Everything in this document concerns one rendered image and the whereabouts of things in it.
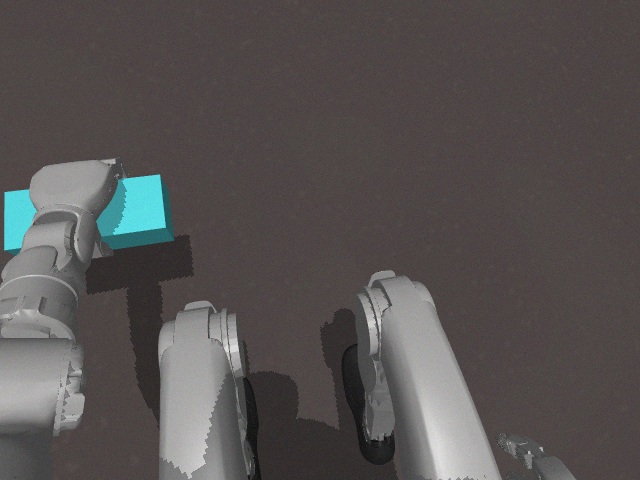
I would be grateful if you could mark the left robot arm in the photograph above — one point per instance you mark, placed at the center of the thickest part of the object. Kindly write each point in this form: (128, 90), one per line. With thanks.
(42, 379)

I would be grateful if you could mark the carton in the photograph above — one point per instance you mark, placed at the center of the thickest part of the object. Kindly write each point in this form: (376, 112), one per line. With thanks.
(138, 214)

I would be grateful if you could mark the left robot hand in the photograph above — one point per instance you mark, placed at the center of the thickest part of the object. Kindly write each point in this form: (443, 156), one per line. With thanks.
(89, 185)

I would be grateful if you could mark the right robot foot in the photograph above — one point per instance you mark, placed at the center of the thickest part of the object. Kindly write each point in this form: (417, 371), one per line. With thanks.
(374, 451)

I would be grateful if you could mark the right robot hand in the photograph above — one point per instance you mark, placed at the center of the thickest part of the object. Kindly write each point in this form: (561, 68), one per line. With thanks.
(530, 454)

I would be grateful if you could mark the left robot foot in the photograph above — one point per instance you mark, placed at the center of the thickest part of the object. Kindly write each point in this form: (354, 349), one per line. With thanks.
(252, 430)

